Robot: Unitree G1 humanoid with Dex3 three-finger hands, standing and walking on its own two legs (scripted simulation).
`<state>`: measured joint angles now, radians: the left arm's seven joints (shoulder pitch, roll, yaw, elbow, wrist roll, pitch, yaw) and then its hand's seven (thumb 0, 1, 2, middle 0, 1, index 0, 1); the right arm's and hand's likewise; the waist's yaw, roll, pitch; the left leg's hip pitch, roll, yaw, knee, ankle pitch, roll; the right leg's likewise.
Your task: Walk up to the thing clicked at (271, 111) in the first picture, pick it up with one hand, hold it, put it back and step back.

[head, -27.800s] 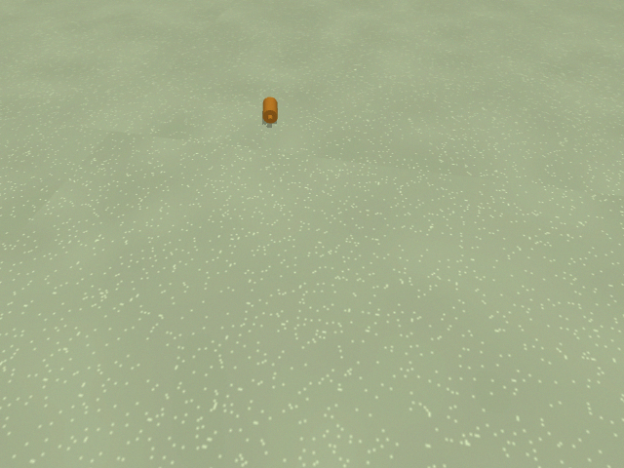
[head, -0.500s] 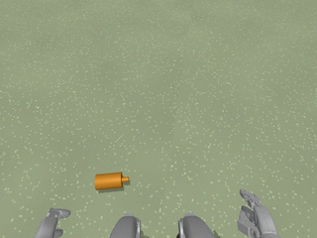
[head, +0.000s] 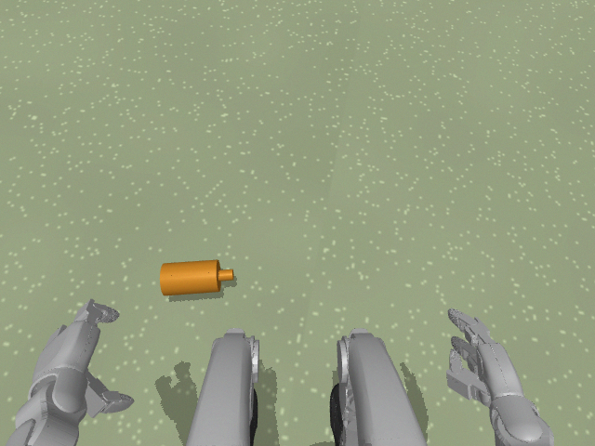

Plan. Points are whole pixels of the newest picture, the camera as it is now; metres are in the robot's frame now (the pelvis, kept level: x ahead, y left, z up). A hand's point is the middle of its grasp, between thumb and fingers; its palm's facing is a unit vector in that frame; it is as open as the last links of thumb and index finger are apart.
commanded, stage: rise first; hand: left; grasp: from above
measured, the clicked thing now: (199, 277) +0.45 +0.25 -0.52
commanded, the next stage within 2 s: none
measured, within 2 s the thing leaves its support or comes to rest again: neither
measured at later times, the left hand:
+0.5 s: hand (135, 312) +0.32 +0.31 -0.30, palm faces -0.48 -0.21 -0.85, open 14.1 cm
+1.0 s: hand (148, 292) +0.38 +0.32 -0.37, palm faces -0.46 -0.04 -0.89, open 14.2 cm
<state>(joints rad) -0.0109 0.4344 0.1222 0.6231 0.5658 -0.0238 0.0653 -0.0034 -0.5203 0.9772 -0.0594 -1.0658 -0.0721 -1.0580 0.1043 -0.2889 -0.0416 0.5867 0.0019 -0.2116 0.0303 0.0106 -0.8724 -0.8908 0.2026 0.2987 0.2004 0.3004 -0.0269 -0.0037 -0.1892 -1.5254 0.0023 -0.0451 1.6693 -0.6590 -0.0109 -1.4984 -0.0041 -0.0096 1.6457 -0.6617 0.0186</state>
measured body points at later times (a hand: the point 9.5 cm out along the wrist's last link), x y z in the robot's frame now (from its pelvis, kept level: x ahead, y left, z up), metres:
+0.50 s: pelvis -0.05 +0.00 -0.16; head +0.16 +0.03 +0.24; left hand +0.35 +0.32 -0.25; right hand +0.05 -0.28 -0.29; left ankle +0.05 +0.12 -0.53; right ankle +0.05 -0.13 -0.53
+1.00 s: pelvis -0.04 +0.01 -0.21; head +0.19 +0.05 +0.17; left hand +0.40 +0.32 -0.31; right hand +0.03 -0.28 -0.33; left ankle +0.05 +0.12 -0.53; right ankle +0.05 -0.13 -0.53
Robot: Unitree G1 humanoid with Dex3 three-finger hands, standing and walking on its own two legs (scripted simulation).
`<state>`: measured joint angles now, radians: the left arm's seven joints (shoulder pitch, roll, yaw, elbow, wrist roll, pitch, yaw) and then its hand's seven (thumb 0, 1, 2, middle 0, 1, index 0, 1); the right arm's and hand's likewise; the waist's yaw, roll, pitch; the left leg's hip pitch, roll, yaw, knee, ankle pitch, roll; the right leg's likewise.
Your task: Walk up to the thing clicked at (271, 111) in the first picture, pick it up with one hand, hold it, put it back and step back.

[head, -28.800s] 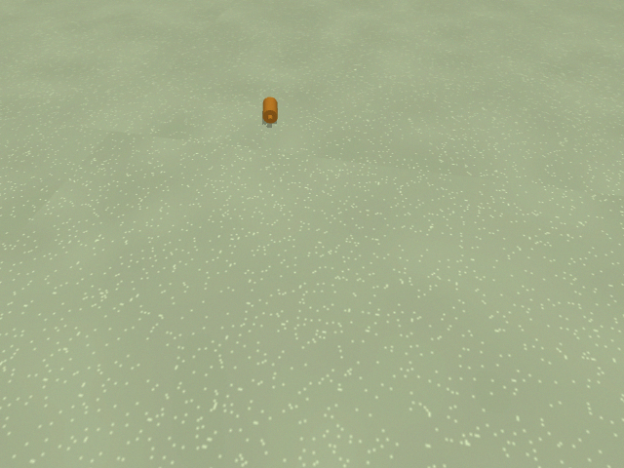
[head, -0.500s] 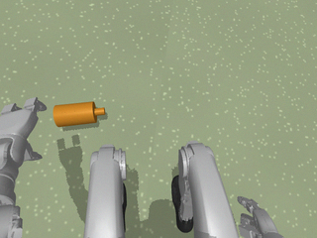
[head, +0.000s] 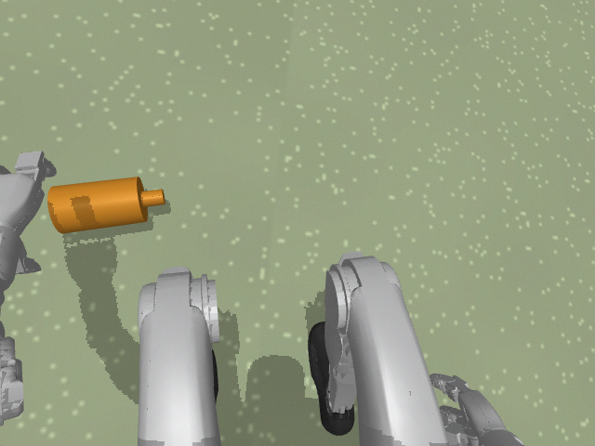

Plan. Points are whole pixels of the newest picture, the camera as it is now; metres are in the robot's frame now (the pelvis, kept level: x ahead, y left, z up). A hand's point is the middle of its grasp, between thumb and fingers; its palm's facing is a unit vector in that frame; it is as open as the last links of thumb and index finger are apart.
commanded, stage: rise first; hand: left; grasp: from above
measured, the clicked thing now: (112, 203) +0.47 +0.28 -0.31
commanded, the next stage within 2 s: none
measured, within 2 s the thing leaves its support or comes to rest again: neither
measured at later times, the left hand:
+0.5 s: hand (37, 219) +0.41 +0.35 -0.18, palm faces -0.44 -0.09 -0.89, open 14.1 cm
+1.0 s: hand (44, 212) +0.42 +0.34 -0.19, palm faces -0.44 -0.09 -0.90, open 14.2 cm
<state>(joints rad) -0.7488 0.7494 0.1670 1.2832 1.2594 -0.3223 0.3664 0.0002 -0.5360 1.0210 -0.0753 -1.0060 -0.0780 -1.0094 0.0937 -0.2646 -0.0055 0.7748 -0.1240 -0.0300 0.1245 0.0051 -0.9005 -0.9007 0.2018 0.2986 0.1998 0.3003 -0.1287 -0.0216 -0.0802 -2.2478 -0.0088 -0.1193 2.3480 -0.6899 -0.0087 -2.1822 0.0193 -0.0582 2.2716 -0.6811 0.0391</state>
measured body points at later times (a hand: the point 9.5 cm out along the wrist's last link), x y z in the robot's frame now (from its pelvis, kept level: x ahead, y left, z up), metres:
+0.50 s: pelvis +0.01 +0.00 -0.02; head +0.24 +0.07 +0.36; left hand +0.43 +0.35 -0.13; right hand +0.09 -0.28 -0.13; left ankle +0.08 +0.12 -0.32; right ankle +0.10 -0.13 -0.32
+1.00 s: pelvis +0.00 +0.00 -0.02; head +0.24 +0.08 +0.35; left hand +0.44 +0.35 -0.14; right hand +0.08 -0.28 -0.13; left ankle +0.08 +0.12 -0.32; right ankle +0.10 -0.13 -0.32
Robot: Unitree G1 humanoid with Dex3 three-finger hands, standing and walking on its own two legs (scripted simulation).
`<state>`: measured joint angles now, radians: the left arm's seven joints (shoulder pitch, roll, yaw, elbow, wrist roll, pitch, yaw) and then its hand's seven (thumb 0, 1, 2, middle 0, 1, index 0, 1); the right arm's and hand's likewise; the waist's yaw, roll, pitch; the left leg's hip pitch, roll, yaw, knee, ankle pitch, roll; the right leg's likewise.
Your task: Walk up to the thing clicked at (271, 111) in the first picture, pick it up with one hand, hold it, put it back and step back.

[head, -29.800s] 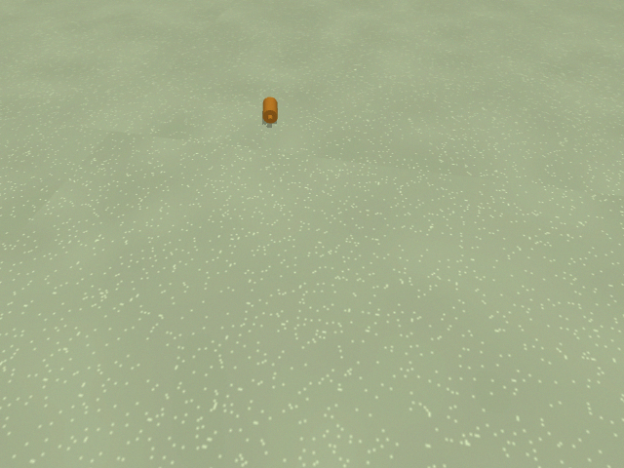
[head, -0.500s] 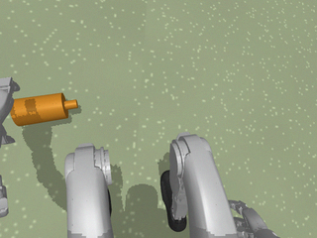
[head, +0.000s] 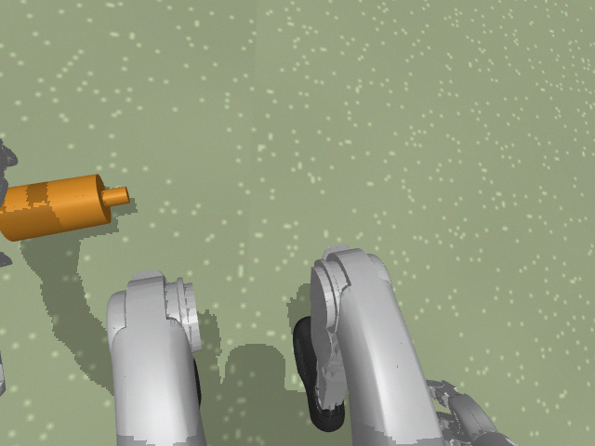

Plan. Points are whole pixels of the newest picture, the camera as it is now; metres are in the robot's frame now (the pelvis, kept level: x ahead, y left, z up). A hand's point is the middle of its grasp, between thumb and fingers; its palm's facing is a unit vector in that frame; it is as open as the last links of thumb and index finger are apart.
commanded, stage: rise first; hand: left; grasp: from above
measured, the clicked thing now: (69, 204) +0.46 +0.30 -0.28
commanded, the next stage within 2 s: approach in 1.22 s
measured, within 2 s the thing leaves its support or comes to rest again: neither
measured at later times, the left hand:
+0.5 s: hand out of the picture +0.41 +0.36 -0.16, palm faces -0.44 -0.09 -0.89, open 14.2 cm
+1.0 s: hand out of the picture +0.41 +0.35 -0.16, palm faces -0.44 -0.09 -0.89, open 14.0 cm
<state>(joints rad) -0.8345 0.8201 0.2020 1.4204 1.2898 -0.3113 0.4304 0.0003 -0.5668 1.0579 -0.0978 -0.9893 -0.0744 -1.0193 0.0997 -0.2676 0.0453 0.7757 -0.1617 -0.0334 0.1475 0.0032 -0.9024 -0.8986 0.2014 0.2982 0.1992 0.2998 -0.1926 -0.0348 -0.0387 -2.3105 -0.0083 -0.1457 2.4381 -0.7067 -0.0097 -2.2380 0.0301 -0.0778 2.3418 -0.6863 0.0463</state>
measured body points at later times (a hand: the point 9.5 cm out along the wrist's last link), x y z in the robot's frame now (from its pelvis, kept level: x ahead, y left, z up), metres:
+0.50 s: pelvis +0.00 +0.00 +0.00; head +0.22 +0.08 +0.38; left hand +0.42 +0.36 -0.11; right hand +0.08 -0.27 -0.10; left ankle +0.07 +0.12 -0.29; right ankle +0.10 -0.13 -0.29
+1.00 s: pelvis +0.00 +0.00 +0.01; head +0.22 +0.09 +0.38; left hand +0.43 +0.36 -0.11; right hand +0.07 -0.27 -0.10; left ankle +0.07 +0.12 -0.29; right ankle +0.10 -0.13 -0.29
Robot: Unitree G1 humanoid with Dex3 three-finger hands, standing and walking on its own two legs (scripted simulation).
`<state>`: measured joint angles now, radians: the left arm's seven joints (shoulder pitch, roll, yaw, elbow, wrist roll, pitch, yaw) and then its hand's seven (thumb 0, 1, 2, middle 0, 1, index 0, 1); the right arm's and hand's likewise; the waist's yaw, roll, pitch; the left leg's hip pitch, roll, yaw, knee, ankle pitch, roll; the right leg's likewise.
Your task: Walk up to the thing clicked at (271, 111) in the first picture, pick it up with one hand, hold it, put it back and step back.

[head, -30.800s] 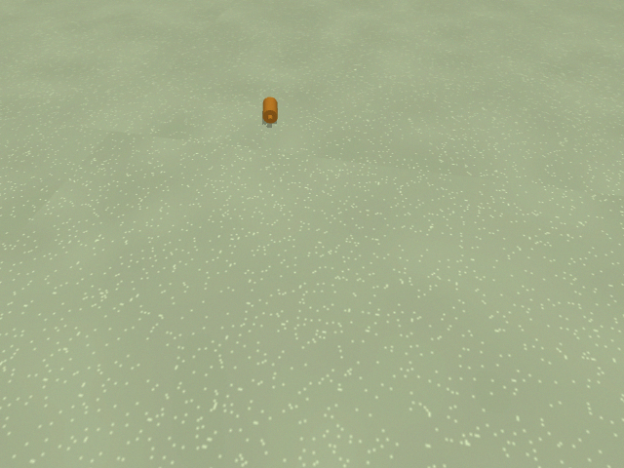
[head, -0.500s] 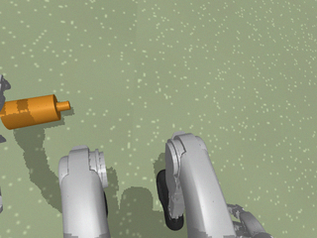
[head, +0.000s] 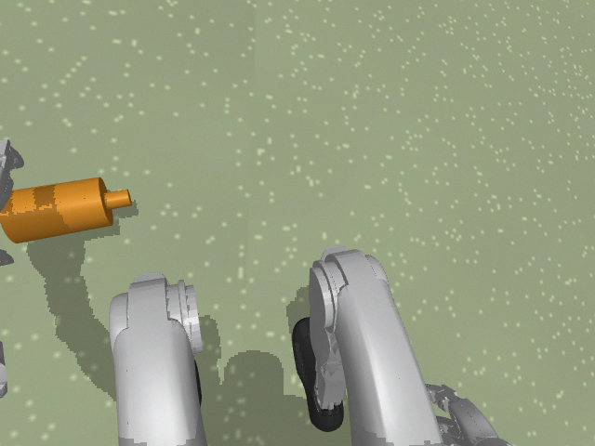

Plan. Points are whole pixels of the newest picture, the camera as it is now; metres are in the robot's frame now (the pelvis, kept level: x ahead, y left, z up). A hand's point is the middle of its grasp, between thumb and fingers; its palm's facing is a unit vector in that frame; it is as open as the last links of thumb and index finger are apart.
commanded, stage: rise first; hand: left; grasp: from above
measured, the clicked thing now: (72, 207) +0.46 +0.29 -0.29
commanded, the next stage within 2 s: approach in 0.22 s
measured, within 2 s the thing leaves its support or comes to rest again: neither
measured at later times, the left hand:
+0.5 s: hand (2, 215) +0.42 +0.34 -0.17, palm faces -0.45 -0.06 -0.89, open 14.0 cm
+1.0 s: hand (25, 207) +0.43 +0.32 -0.18, palm faces -0.48 -0.08 -0.87, open 14.1 cm
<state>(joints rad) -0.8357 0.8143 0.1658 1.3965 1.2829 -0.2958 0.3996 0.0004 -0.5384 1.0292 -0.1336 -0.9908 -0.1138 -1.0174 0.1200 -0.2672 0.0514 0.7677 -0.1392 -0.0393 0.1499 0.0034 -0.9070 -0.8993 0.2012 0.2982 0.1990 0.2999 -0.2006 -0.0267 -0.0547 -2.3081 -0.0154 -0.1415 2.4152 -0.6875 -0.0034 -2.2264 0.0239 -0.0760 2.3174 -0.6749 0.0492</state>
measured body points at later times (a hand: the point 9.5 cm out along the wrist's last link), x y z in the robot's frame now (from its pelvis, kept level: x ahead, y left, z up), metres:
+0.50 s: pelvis +0.00 +0.00 +0.00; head +0.22 +0.08 +0.38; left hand +0.44 +0.34 -0.12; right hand +0.07 -0.27 -0.11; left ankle +0.08 +0.12 -0.30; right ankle +0.10 -0.13 -0.30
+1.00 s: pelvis +0.00 +0.00 -0.01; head +0.24 +0.06 +0.37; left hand +0.45 +0.32 -0.13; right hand +0.03 -0.27 -0.11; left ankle +0.08 +0.12 -0.30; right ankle +0.10 -0.13 -0.30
